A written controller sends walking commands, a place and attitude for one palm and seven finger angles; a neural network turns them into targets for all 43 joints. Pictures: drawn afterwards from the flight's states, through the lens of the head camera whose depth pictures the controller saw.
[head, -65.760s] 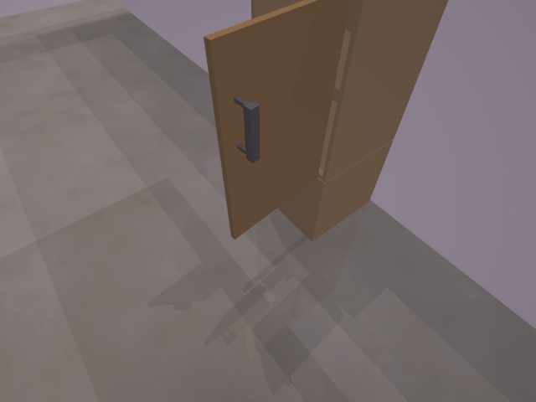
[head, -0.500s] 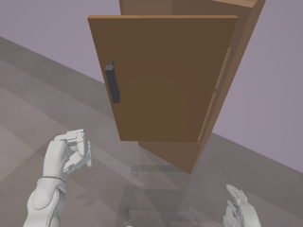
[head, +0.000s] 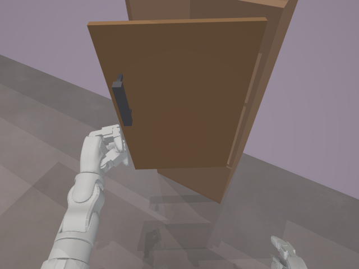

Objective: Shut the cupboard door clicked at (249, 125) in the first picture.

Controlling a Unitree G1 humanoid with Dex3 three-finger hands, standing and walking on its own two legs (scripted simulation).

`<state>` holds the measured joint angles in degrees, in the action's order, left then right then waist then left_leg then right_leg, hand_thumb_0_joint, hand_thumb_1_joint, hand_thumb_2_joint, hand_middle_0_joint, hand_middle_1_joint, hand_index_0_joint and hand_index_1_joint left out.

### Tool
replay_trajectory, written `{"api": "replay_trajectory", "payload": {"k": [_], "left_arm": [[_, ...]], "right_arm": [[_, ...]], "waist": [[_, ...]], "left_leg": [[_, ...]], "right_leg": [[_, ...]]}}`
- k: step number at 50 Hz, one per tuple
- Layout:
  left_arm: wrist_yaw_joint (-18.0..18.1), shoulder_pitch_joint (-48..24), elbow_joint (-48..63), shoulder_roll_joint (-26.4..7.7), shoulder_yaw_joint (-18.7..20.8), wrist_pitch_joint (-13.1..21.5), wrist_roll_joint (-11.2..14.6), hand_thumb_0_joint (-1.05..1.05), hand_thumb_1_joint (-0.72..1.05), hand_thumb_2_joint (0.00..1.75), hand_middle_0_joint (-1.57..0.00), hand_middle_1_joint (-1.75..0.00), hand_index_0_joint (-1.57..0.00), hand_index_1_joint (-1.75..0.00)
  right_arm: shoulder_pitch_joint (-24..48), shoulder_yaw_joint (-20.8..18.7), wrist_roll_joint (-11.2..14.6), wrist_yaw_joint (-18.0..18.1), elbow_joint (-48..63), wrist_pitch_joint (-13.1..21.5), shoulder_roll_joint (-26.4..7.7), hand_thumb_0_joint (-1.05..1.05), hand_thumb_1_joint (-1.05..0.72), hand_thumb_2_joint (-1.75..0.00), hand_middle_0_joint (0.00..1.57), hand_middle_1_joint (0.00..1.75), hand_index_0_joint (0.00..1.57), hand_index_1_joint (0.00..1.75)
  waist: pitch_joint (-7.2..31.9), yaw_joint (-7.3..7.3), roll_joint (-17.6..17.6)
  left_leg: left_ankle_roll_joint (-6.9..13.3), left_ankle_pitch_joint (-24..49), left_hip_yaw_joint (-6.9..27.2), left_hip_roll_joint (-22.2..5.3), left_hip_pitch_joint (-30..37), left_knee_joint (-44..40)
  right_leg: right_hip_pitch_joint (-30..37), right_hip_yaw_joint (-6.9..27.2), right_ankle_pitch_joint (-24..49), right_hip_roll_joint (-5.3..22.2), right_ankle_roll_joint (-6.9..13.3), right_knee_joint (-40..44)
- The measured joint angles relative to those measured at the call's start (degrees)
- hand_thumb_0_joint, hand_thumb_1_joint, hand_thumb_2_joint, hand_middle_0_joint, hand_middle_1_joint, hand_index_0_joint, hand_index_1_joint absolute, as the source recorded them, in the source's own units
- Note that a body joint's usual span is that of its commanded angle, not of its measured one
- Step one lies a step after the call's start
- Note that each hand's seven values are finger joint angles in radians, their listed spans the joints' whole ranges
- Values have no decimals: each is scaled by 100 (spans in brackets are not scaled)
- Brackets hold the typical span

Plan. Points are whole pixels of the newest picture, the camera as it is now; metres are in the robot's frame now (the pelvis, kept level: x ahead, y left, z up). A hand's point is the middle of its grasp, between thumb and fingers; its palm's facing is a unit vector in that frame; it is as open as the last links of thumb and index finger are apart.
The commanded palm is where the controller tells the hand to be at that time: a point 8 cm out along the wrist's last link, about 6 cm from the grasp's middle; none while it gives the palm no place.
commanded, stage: bring the fist close to the handle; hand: left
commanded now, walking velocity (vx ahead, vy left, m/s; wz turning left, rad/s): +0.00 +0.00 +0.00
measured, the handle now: (124, 100) +0.51 +0.18 +0.08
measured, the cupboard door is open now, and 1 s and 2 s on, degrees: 31 31 18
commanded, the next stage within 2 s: push the door shut along its arc in 0.70 s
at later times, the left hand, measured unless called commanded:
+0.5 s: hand (137, 126) +0.41 +0.13 +0.09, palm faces +0.08 -1.00 -0.01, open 3.1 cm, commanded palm +0.38 +0.18 +0.09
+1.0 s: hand (139, 124) +0.42 +0.12 +0.09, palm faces +0.03 -1.00 -0.02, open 3.1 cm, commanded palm +0.40 +0.18 +0.09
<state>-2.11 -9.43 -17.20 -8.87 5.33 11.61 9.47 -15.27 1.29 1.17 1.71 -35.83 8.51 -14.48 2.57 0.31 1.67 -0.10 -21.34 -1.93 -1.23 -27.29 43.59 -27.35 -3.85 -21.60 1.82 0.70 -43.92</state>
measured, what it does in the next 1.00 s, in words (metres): stands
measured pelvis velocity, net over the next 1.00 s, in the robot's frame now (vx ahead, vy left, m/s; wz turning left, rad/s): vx -0.01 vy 0.00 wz -0.02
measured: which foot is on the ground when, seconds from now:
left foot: down 0.00-1.00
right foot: down 0.00-1.00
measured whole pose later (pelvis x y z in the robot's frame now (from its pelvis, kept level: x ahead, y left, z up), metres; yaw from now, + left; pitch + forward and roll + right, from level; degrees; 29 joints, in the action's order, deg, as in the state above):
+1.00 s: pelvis -0.01 +0.00 +0.00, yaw -1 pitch +8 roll +0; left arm -0.7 -36.4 -51.0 -11.4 10.3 19.9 6.3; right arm -16.3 0.9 0.7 0.8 -37.1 3.5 -14.0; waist 3.4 3.6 1.2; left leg 0.1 -20.4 -2.5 -1.7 -33.1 45.1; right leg -33.4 -3.1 -20.1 1.3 0.8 -45.1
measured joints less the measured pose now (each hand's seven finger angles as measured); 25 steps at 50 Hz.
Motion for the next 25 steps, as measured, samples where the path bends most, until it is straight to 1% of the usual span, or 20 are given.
{"api": "replay_trajectory", "payload": {"k": [4, 9, 17, 21, 25], "left_arm": [[143, -479, -509, 10, -2, 14, -87, 2, 90, 90, -130, -150, -130, -150], [280, -1102, -1143, -15, 78, 163, -150, 2, 90, 90, -130, -150, -130, -150], [312, -2097, -2435, -154, 409, 361, -212, 2, 90, 90, -130, -150, -130, -150], [274, -2259, -2714, -228, 569, 543, -206, 2, 90, 90, -130, -150, -130, -150], [191, -2162, -2722, -229, 664, 702, -176, 2, 90, 90, -129, -150, -130, -150]], "right_arm": [[76, 3, -6, 14, -52, -81, 15, 2, -91, -90, 20, 30, 21, 30], [94, -7, -22, 1, -95, -144, 45, 1, -91, -90, 20, 30, 21, 30], [-35, -7, -51, -46, -180, -331, 46, 1, -91, -90, 20, 30, 21, 30], [-193, -68, -63, -82, -193, -404, 15, 1, -91, -90, 20, 30, 21, 30], [-353, -118, -61, -112, -220, -481, -19, 1, -91, -90, 20, 30, 21, 30]], "waist": [[-32, 47, -30], [-11, 114, -32], [41, 249, -50], [74, 292, -31], [95, 300, -30]], "left_leg": [[-11, 26, 5, -7, -58, 11], [-27, 54, -8, -30, -155, 20], [-47, 98, -22, -59, -364, 44], [-52, 96, -54, -87, -462, 68], [-48, 92, -97, -104, -464, 50]], "right_leg": [[-65, -3, 17, -6, 15, -23], [-176, 10, 49, -29, 36, -41], [-408, 26, 88, -58, 63, -87], [-523, 60, 105, -86, 73, -108], [-551, 104, 114, -104, 70, -101]]}}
